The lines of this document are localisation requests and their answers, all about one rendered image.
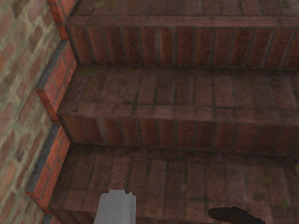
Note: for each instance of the robot right hand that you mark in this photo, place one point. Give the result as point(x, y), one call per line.
point(233, 215)

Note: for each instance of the left robot thigh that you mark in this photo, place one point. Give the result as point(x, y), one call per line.
point(116, 207)

